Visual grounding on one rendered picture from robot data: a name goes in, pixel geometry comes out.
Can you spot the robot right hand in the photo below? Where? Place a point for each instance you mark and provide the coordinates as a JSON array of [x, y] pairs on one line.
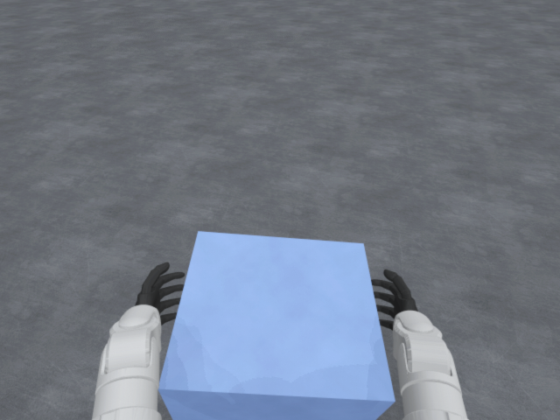
[[401, 300]]

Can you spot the left robot forearm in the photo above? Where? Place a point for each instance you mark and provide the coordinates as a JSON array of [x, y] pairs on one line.
[[128, 378]]

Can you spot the right robot forearm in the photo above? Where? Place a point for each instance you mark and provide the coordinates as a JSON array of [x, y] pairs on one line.
[[429, 384]]

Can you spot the robot left hand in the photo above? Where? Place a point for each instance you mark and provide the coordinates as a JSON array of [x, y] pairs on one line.
[[151, 294]]

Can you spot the carton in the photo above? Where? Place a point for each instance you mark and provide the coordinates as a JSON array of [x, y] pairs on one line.
[[273, 328]]

